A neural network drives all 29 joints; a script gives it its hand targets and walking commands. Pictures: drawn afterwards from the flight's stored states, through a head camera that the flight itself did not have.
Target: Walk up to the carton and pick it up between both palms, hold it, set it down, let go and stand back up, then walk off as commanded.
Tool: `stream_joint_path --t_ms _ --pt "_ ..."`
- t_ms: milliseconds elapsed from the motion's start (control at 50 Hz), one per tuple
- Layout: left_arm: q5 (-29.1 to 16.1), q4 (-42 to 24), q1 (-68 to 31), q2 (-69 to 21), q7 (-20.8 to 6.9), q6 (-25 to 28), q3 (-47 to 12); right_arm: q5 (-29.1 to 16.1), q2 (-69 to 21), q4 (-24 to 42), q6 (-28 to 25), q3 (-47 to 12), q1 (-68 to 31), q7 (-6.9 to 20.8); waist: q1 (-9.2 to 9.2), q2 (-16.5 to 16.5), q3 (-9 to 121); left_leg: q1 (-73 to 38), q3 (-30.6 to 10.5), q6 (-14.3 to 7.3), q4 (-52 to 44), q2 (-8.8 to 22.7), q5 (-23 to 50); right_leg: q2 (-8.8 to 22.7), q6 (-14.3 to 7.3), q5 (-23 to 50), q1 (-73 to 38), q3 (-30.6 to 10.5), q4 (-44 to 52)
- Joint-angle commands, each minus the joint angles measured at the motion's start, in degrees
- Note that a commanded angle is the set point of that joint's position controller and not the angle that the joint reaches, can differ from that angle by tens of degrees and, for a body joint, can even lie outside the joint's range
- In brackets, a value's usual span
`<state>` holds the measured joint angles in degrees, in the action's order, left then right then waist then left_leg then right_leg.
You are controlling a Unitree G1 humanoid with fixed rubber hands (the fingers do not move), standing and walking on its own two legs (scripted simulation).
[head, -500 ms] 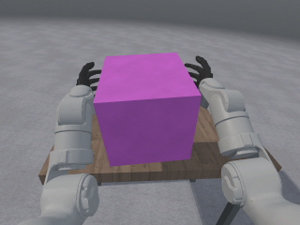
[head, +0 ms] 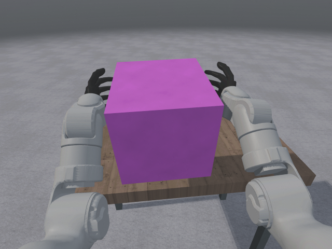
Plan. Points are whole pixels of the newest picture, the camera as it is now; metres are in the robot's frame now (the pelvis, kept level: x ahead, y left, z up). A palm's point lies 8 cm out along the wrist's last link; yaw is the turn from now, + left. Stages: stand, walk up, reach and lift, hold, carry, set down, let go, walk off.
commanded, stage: set down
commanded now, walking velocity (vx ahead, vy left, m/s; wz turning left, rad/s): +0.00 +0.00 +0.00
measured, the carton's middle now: (161, 116) +0.37 +0.00 +0.23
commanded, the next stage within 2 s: none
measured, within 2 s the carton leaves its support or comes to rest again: neither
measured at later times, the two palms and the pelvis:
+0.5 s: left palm (92, 106) +0.43 +0.18 +0.24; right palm (203, 95) +0.44 -0.12 +0.25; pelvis +0.02 +0.00 +0.00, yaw +0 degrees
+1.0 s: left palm (97, 114) +0.42 +0.16 +0.22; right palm (208, 104) +0.43 -0.13 +0.23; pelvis +0.02 +0.00 +0.00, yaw +0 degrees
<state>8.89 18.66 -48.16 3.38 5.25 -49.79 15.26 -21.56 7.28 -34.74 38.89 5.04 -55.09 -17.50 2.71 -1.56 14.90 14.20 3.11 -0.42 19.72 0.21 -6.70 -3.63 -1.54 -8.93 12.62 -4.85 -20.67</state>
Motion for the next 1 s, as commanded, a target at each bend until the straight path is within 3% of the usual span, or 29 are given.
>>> stream_joint_path --t_ms 0,20,40,80,100,160,180,220,260,280,340,360,380,420,440,480,540,580,600,620,700,720,760,820,900,920,940,960,980 --pt "-6.42 6.50 -57.39 -29.14 -10.34 6.11 -7.87 -2.54 -37.17 7.85 -1.08 -12.76 -56.48 8.21 1.59 10.47 0.12 -9.43 -4.04 -4.74 -5.98 -1.22 -17.74 1.57 5.06 -10.64 -3.73 0.08 11.30" --pt "-8.01 3.77 -58.98 -30.80 -10.30 8.01 -9.86 -1.33 -40.50 7.38 -3.65 -13.71 -56.44 9.12 0.52 8.26 4.03 -10.69 -3.28 -4.19 -5.38 -0.95 -13.66 1.51 5.14 -9.50 -3.38 0.63 10.04" --pt "-7.50 6.82 -59.42 -30.03 -10.12 9.32 -7.68 0.25 -39.91 5.09 -5.64 -10.73 -59.05 10.01 -0.61 8.00 4.87 -9.42 -3.56 -4.17 -5.14 -0.92 -14.45 1.34 4.66 -12.24 -1.63 1.11 9.95" --pt "-6.95 4.12 -61.32 -30.31 -10.44 11.50 -10.22 1.81 -40.71 4.40 -8.62 -11.24 -56.46 11.00 -0.55 4.89 8.34 -12.42 -3.72 -2.97 -4.37 -0.60 -10.73 1.31 4.56 -7.84 -3.57 2.03 8.49" --pt "-6.33 6.46 -59.22 -30.80 -10.13 13.02 -9.20 2.43 -40.47 3.50 -10.90 -10.12 -56.36 11.30 -1.19 5.14 10.26 -13.02 -3.71 -2.50 -4.24 -1.07 -9.38 0.68 4.18 -6.55 -3.69 3.05 8.22" --pt "-3.83 6.72 -58.08 -32.98 -10.34 16.71 -11.54 7.28 -39.18 -0.17 -17.83 -7.73 -54.43 12.14 0.21 2.16 14.02 -17.67 -3.21 -0.46 -3.36 -0.87 -4.80 0.69 3.20 -1.85 -5.37 5.17 7.45" --pt "-3.98 5.24 -58.09 -32.79 -10.23 17.56 -12.10 7.29 -39.63 1.94 -19.63 -8.42 -54.90 12.27 -0.62 2.85 17.29 -19.75 -3.01 -0.49 -2.43 -0.65 -2.70 0.82 3.45 -0.07 -6.78 5.37 7.03" --pt "-2.76 4.85 -56.29 -33.80 -10.31 19.56 -13.78 9.30 -38.17 -0.82 -23.05 -7.54 -51.39 12.34 1.16 0.73 16.94 -20.38 -2.56 0.54 -2.03 -0.88 0.21 1.13 2.97 4.26 -9.19 6.53 6.75" --pt "0.57 7.24 -50.82 -32.31 -10.37 19.28 -11.33 10.47 -35.44 -7.83 -24.28 -5.56 -45.81 12.54 1.62 -1.05 12.43 -22.27 -2.42 1.20 -1.96 -0.48 2.98 0.76 2.53 5.45 -10.10 7.05 7.13" --pt "1.63 9.17 -47.87 -32.80 -10.72 18.95 -10.98 11.11 -33.76 -9.25 -25.10 -4.21 -43.57 12.72 2.68 -1.56 11.24 -22.62 -2.93 1.58 -2.13 -0.06 3.82 0.57 2.02 4.93 -9.87 7.58 7.56" --pt "0.65 5.93 -43.59 -34.73 -10.04 18.42 -15.67 9.54 -31.21 -5.46 -28.09 -5.20 -44.44 13.04 3.82 -4.74 11.51 -25.90 -3.75 3.24 -0.43 0.21 10.97 -0.47 1.30 8.79 -10.89 8.74 7.72" --pt "0.27 4.15 -42.64 -35.55 -9.93 18.50 -17.22 8.70 -29.95 -4.84 -29.02 -4.99 -43.92 12.90 5.16 -6.18 12.30 -27.96 -3.89 4.04 0.51 0.52 14.15 -0.76 1.11 10.14 -10.12 9.10 7.44" --pt "-0.49 2.88 -42.04 -36.14 -9.49 18.53 -18.30 7.91 -29.93 -2.58 -29.93 -5.88 -45.29 13.01 4.69 -5.30 14.98 -29.01 -4.36 4.45 1.69 0.37 18.55 -1.01 1.24 11.94 -10.68 9.43 7.35" --pt "-2.64 -3.31 -42.39 -37.70 -8.63 19.29 -23.31 6.15 -30.44 3.35 -31.34 -8.95 -47.20 12.60 5.55 -4.65 21.30 -34.92 -5.22 5.15 5.21 0.90 29.99 -1.76 1.22 18.11 -11.88 9.94 6.20" --pt "-3.43 -5.63 -41.31 -39.20 -7.72 19.58 -25.04 4.72 -30.80 6.07 -31.69 -10.53 -47.36 12.89 4.78 -6.26 22.93 -36.49 -5.71 6.15 6.58 1.08 35.28 -2.31 1.12 19.56 -10.65 10.13 6.30" --pt "-4.07 -8.09 -41.09 -39.84 -6.71 20.25 -26.01 3.17 -31.73 7.93 -32.04 -13.00 -46.63 13.25 3.85 -6.73 26.27 -38.40 -6.12 6.51 8.14 1.17 38.84 -2.45 1.00 20.96 -10.74 9.97 6.35" --pt "-3.31 -5.41 -37.81 -39.19 -6.31 20.15 -24.37 4.61 -31.42 7.29 -31.26 -13.92 -45.72 12.85 2.94 -2.08 24.42 -35.47 -5.34 5.04 7.12 0.65 34.77 -2.29 1.64 24.13 -12.72 9.36 6.38" --pt "-2.57 -4.12 -35.37 -38.76 -6.61 19.93 -23.27 4.88 -30.67 3.61 -30.30 -14.13 -41.79 12.67 3.57 -1.03 21.53 -33.01 -4.98 4.19 5.89 0.00 31.95 -1.82 1.95 25.96 -14.97 9.00 6.49" --pt "-3.51 -6.33 -37.85 -38.85 -6.58 20.44 -24.01 4.72 -32.10 4.83 -30.50 -14.70 -42.80 12.79 3.46 -0.29 23.55 -33.95 -5.47 4.21 5.72 0.36 30.91 -1.81 2.38 26.33 -14.33 9.00 5.98" --pt "-2.67 -3.59 -35.61 -37.99 -6.73 20.30 -22.03 5.36 -31.99 3.12 -29.93 -14.16 -41.16 12.74 2.96 0.81 22.48 -31.81 -4.72 3.81 5.35 -0.16 29.76 -1.50 2.60 28.00 -16.14 8.57 6.03" --pt "-1.93 -4.72 -36.26 -38.99 -6.54 20.39 -21.43 4.55 -32.03 2.47 -30.18 -14.86 -41.42 13.44 2.04 -1.04 20.29 -31.35 -4.85 4.11 4.84 -0.39 29.82 -1.73 2.72 28.10 -15.08 8.57 5.56" --pt "-1.34 -3.91 -35.26 -37.97 -6.44 20.01 -20.34 5.22 -32.27 2.36 -30.20 -14.59 -41.52 13.44 1.42 -0.01 19.71 -31.19 -4.86 3.99 4.63 -0.25 29.23 -1.64 2.64 28.28 -14.86 8.36 5.64" --pt "-0.51 -1.14 -37.32 -37.16 -6.56 20.95 -17.96 7.03 -32.25 -2.89 -30.14 -12.69 -39.98 13.98 0.97 1.68 17.43 -29.44 -3.89 2.89 3.30 -0.42 23.52 -0.89 3.29 26.05 -13.48 8.46 6.00" --pt "0.78 3.56 -37.36 -35.77 -7.12 20.65 -14.79 8.73 -31.85 -4.21 -30.27 -10.63 -42.70 14.88 -0.12 1.74 14.79 -27.61 -3.27 2.06 1.73 -0.48 18.96 -0.35 3.50 22.32 -12.46 7.93 6.60" --pt "2.16 7.68 -39.31 -34.27 -6.93 21.96 -12.49 11.39 -31.29 -7.92 -31.26 -7.18 -42.87 16.24 -1.66 1.18 11.55 -25.55 -2.43 1.57 -0.44 -0.20 10.27 -0.07 3.22 10.95 -9.13 8.00 7.55" --pt "2.63 9.13 -40.72 -33.46 -6.92 22.18 -11.74 13.46 -30.48 -11.05 -31.10 -4.56 -41.10 16.78 -1.20 1.58 10.40 -25.86 -2.27 1.78 -1.14 0.62 8.55 -0.31 2.89 7.83 -7.35 8.80 8.17" --pt "2.76 10.56 -40.64 -33.26 -6.56 23.01 -11.86 14.11 -30.67 -12.82 -31.72 -4.14 -41.29 17.29 -2.21 0.05 9.54 -24.65 -1.91 1.82 -1.52 0.65 6.88 0.09 2.62 6.14 -6.03 8.46 7.49" --pt "2.24 9.57 -43.41 -33.16 -6.21 23.46 -11.86 14.74 -30.29 -14.32 -32.05 -2.07 -42.03 17.99 -1.83 0.11 8.82 -23.07 -1.52 1.74 -2.26 0.33 4.89 0.09 2.57 4.01 -5.97 8.75 7.62" --pt "2.29 10.34 -44.97 -33.84 -5.84 24.03 -11.83 15.10 -30.96 -13.34 -32.82 -1.79 -44.11 18.40 -2.59 0.52 8.16 -23.11 -1.46 1.82 -2.19 0.79 4.38 -0.03 2.41 3.29 -4.56 8.60 7.46"
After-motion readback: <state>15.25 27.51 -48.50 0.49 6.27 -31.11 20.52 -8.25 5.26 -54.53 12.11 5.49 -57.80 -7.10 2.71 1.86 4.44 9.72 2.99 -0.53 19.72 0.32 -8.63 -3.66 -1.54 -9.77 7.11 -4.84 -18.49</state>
